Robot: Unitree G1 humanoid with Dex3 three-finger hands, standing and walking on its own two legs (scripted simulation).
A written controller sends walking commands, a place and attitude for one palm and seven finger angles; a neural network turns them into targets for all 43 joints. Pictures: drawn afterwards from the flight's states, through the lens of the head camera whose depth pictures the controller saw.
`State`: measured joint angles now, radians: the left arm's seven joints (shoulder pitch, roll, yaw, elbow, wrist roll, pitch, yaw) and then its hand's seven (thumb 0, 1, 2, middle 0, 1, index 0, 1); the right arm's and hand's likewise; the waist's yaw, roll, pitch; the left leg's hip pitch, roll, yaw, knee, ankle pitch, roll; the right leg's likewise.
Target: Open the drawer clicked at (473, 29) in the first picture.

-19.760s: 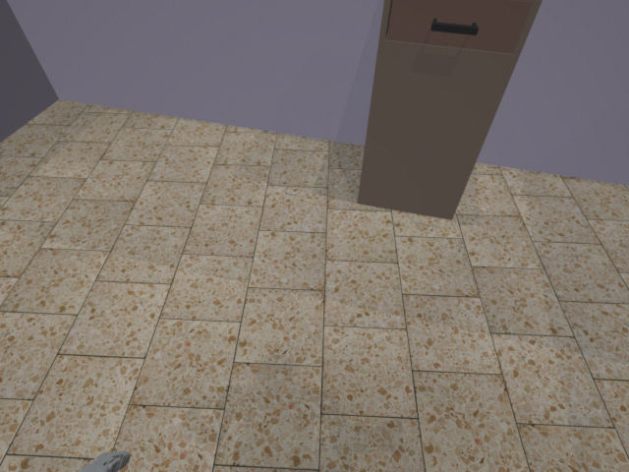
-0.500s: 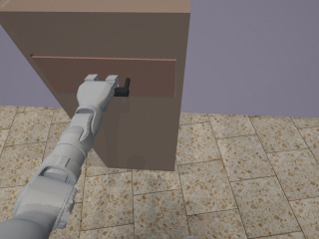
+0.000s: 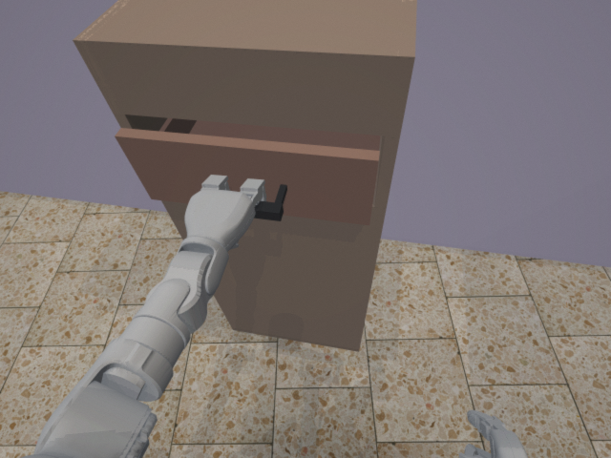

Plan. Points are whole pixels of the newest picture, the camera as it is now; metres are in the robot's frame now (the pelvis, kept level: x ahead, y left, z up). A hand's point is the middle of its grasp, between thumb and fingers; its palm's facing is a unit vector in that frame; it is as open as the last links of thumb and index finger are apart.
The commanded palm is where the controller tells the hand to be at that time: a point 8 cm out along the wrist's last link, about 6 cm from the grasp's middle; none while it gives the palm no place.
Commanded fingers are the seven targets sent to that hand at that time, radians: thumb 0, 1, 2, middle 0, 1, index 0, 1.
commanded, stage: pull the drawer open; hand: left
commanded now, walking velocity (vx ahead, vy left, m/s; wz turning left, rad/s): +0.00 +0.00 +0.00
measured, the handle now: (242, 197) +0.47 +0.13 +0.06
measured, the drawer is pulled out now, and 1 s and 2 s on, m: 0.05 0.12 0.24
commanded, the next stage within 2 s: none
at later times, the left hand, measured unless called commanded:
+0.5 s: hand (230, 236) +0.41 +0.14 +0.04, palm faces -0.02 -0.01 -1.00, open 5.6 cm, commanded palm +0.37 +0.15 +0.09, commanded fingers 0.00 0.90 0.90 -0.40 -1.35 -0.40 -1.35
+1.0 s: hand (215, 284) +0.33 +0.15 +0.03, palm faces +0.02 -0.10 -0.99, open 5.7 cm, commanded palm +0.31 +0.17 +0.09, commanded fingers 0.00 0.90 0.90 -0.40 -1.35 -0.40 -1.35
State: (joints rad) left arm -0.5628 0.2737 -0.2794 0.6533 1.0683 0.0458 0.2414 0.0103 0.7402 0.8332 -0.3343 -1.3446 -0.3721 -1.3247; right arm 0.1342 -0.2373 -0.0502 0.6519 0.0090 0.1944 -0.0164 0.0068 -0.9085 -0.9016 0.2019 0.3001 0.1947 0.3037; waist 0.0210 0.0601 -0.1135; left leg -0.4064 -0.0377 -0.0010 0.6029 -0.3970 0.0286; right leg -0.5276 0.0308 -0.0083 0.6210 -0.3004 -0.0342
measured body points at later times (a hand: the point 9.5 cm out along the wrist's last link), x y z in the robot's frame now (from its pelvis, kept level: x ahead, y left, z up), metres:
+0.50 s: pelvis -0.04 +0.00 +0.00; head +0.02 -0.03 +0.44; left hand +0.40 +0.14 +0.09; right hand +0.01 -0.27 -0.15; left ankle -0.07 +0.10 -0.72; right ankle +0.00 -0.10 -0.72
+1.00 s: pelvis +0.00 +0.00 +0.00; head +0.04 -0.03 +0.45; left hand +0.32 +0.15 +0.09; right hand +0.16 -0.25 -0.11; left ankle -0.07 +0.10 -0.72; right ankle +0.00 -0.10 -0.72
